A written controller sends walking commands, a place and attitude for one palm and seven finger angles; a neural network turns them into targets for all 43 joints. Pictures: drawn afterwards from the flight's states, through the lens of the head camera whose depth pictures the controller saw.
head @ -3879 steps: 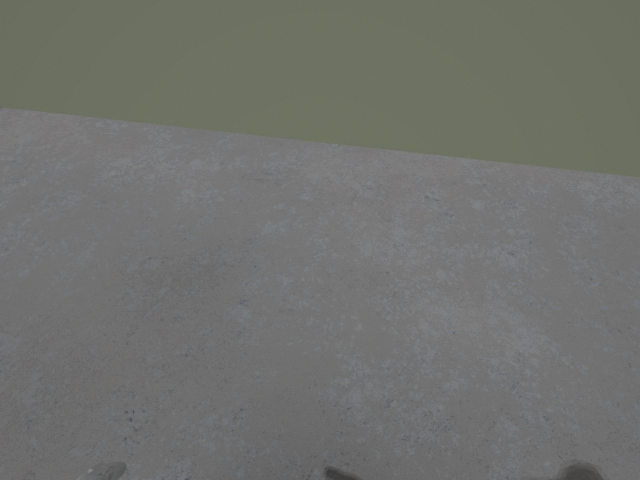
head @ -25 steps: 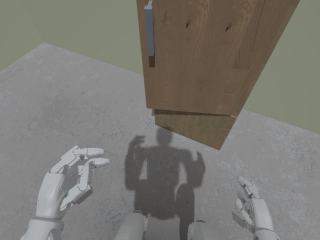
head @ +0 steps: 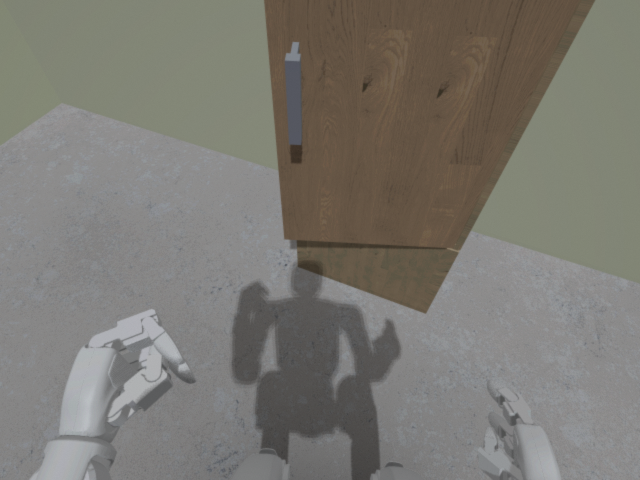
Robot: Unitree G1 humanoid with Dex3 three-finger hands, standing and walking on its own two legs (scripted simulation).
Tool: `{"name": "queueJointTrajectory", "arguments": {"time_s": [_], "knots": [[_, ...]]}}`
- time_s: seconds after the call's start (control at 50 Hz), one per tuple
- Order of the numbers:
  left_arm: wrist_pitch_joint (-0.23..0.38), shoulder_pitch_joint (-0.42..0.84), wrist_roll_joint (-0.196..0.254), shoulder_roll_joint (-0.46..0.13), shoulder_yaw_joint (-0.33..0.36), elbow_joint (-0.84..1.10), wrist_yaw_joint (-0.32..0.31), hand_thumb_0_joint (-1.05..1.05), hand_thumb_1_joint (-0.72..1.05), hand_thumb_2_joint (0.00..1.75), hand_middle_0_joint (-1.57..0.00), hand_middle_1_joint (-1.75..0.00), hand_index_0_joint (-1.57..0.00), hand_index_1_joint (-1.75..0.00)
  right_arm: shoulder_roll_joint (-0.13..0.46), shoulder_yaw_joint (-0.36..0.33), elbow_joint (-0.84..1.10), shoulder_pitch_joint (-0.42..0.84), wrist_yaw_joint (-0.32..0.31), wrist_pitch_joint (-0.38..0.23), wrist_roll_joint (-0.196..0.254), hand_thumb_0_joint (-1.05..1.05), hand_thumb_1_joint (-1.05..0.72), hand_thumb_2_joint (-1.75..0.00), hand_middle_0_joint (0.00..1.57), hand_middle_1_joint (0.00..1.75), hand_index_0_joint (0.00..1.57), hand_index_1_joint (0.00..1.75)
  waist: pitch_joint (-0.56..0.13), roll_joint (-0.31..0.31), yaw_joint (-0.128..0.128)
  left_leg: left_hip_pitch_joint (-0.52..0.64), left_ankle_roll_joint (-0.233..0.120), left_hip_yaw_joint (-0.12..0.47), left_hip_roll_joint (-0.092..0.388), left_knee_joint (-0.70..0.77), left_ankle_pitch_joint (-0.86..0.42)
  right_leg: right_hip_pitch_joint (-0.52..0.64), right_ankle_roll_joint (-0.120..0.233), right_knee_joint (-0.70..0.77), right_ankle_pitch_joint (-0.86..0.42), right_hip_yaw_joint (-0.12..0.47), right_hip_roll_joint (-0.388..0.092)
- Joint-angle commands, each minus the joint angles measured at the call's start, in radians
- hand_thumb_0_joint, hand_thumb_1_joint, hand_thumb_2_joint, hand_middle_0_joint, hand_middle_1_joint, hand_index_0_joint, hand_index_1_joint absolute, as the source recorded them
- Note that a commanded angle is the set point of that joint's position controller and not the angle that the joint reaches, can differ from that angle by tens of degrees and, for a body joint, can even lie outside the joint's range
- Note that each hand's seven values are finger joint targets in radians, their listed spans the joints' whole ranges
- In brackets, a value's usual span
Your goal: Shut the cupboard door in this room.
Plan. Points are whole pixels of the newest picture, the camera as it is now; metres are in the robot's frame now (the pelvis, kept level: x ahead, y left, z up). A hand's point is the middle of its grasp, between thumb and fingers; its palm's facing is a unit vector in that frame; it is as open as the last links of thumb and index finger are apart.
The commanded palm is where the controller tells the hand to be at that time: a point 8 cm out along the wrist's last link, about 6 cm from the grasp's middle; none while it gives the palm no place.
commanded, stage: raise the hand and make a fist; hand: left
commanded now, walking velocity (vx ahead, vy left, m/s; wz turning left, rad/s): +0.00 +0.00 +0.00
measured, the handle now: (295, 95) +0.65 +0.09 +0.11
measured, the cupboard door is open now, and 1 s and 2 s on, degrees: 20 20 20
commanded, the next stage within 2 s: bring the fist close to the handle in 0.78 s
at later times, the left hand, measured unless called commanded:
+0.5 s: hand (156, 343) +0.24 +0.18 +0.10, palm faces +0.01 -1.00 -0.04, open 3.1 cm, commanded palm +0.21 +0.23 +0.10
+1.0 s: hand (182, 340) +0.24 +0.16 +0.10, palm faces +0.02 -1.00 -0.04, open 3.1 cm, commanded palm +0.25 +0.20 +0.10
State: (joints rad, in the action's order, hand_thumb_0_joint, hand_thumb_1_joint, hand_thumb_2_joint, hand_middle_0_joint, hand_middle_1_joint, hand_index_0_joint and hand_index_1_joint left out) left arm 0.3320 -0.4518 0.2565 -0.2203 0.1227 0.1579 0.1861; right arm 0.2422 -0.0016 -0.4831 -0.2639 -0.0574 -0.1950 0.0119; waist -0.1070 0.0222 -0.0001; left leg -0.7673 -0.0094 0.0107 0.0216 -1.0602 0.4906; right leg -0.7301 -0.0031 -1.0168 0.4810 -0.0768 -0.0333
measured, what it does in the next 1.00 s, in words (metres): stands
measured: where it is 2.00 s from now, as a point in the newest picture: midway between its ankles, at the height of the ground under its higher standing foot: outside the picture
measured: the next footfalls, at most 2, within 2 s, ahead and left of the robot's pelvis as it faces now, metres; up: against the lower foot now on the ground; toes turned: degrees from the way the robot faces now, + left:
none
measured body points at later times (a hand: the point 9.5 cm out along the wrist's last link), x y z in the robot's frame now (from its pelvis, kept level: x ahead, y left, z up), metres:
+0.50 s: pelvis +0.01 -0.01 +0.02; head +0.04 -0.01 +0.47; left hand +0.23 +0.24 +0.11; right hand +0.18 -0.24 -0.05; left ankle +0.02 +0.11 -0.67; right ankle +0.01 -0.13 -0.67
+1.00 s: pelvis +0.00 -0.02 +0.02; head +0.03 -0.04 +0.47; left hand +0.23 +0.21 +0.11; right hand +0.18 -0.25 -0.06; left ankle +0.02 +0.11 -0.67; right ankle +0.01 -0.13 -0.67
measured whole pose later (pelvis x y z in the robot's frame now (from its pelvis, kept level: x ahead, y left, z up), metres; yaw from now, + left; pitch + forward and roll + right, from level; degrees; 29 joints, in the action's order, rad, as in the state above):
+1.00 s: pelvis +0.00 -0.02 +0.02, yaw +1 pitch +8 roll -1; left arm 0.27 -0.25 0.28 -0.22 0.15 0.01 0.24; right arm 0.25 0.03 -0.53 -0.26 -0.07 -0.21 0.02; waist -0.08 0.05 0.02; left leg -0.64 0.02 0.03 0.03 -0.94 0.44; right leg -0.61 0.03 -0.92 0.45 -0.10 -0.02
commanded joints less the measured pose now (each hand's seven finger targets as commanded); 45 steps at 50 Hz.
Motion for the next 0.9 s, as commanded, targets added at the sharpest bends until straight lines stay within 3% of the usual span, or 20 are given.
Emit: {"name": "queueJointTrajectory", "arguments": {"time_s": [0.0,0.06,0.2,0.28,0.4,0.48,0.6,0.64,0.84,0.86,0.88], "knots": [[0.045,0.053,0.013,-0.102,0.068,0.220,-0.002,0.00,0.90,0.90,-1.24,-1.44,-1.24,-1.44,0.122,-0.035,0.158,0.028,-0.002,-0.051,0.005,0.00,-0.90,-0.90,0.20,0.30,0.20,0.30,-0.175,0.053,0.007,0.174,0.002,0.045,-0.022,0.216,-0.255,0.123,0.031,0.134,-0.218,-0.014,0.056],[0.018,0.065,0.018,-0.100,0.066,0.212,0.016,0.00,0.90,0.90,-1.30,-1.50,-1.30,-1.50,0.121,-0.031,0.164,0.027,-0.001,-0.042,0.008,0.00,-0.90,-0.90,0.20,0.30,0.20,0.30,-0.168,0.030,0.003,0.188,0.004,0.043,-0.021,0.226,-0.263,0.140,0.029,0.152,-0.238,-0.014,0.056],[-0.013,0.124,0.032,-0.135,0.111,0.220,0.036,0.00,0.90,0.90,-1.30,-1.50,-1.30,-1.50,0.120,-0.019,0.159,0.029,-0.002,-0.039,0.011,0.00,-0.90,-0.90,0.20,0.30,0.20,0.30,-0.178,0.050,0.011,0.232,0.007,0.045,-0.022,0.244,-0.321,0.192,0.031,0.172,-0.295,-0.012,0.059],[-0.027,0.164,0.045,-0.135,0.113,0.194,0.053,0.00,0.90,0.90,-1.30,-1.50,-1.30,-1.50,0.123,-0.014,0.151,0.035,-0.005,-0.041,0.014,0.00,-0.90,-0.90,0.20,0.30,0.20,0.30,-0.146,0.031,0.004,0.227,0.007,0.041,-0.025,0.258,-0.283,0.197,0.028,0.200,-0.276,-0.006,0.055],[-0.051,0.161,0.056,-0.145,0.133,0.157,0.068,0.00,0.90,0.90,-1.30,-1.50,-1.30,-1.50,0.125,-0.012,0.144,0.042,-0.007,-0.052,0.017,0.00,-0.90,-0.90,0.20,0.30,0.20,0.30,-0.146,0.032,0.017,0.238,0.003,0.035,-0.030,0.277,-0.290,0.241,0.028,0.229,-0.284,0.004,0.053],[-0.042,0.155,0.061,-0.133,0.130,0.145,0.069,0.00,0.90,0.90,-1.30,-1.50,-1.30,-1.50,0.125,-0.016,0.141,0.041,-0.005,-0.056,0.016,0.00,-0.90,-0.90,0.20,0.30,0.20,0.30,-0.136,-0.005,0.017,0.225,0.004,0.025,-0.033,0.277,-0.286,0.246,0.022,0.237,-0.290,0.013,0.046],[-0.002,0.177,0.056,-0.154,0.145,0.154,0.056,0.00,0.90,0.90,-1.30,-1.50,-1.30,-1.50,0.127,-0.020,0.133,0.046,-0.004,-0.064,0.013,0.00,-0.90,-0.90,0.20,0.30,0.20,0.30,-0.131,-0.009,0.018,0.209,0.000,0.018,-0.037,0.267,-0.253,0.247,0.021,0.252,-0.238,0.039,0.041],[0.009,0.180,0.055,-0.150,0.139,0.158,0.055,0.00,0.90,0.90,-1.30,-1.50,-1.30,-1.50,0.124,-0.020,0.132,0.050,-0.004,-0.067,0.013,0.00,-0.90,-0.90,0.20,0.30,0.20,0.30,-0.139,0.018,0.019,0.210,0.000,0.011,-0.039,0.261,-0.249,0.249,0.019,0.257,-0.238,0.054,0.034],[0.004,0.185,0.058,-0.142,0.129,0.126,0.068,0.00,0.90,0.90,-1.30,-1.50,-1.30,-1.50,0.122,-0.021,0.128,0.056,-0.008,-0.066,0.018,0.00,-0.90,-0.90,0.20,0.30,0.20,0.30,-0.114,-0.017,0.014,0.189,-0.002,0.006,-0.041,0.251,-0.225,0.249,0.012,0.288,-0.194,0.089,0.024],[0.003,0.190,0.058,-0.141,0.128,0.127,0.067,0.00,0.90,0.90,-1.30,-1.50,-1.30,-1.50,0.121,-0.020,0.127,0.054,-0.008,-0.066,0.017,0.00,-0.90,-0.90,0.20,0.30,0.20,0.30,-0.115,-0.023,0.012,0.193,-0.003,0.007,-0.040,0.252,-0.222,0.245,0.010,0.289,-0.192,0.088,0.025],[0.005,0.277,0.054,-0.130,0.101,0.128,0.066,0.00,0.90,0.90,-1.30,-1.50,-1.30,-1.50,0.124,-0.016,0.121,0.058,-0.011,-0.066,0.017,0.00,-0.90,-0.90,0.20,0.30,0.20,0.30,-0.100,-0.024,-0.007,0.188,-0.004,0.008,-0.041,0.249,-0.201,0.220,0.009,0.291,-0.162,0.088,0.026]]}}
